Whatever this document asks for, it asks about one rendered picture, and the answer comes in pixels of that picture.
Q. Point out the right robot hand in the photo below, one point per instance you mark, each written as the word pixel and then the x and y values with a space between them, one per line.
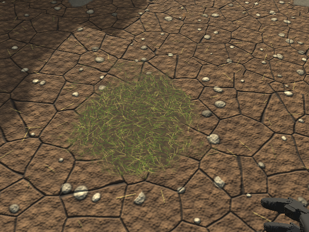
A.
pixel 292 209

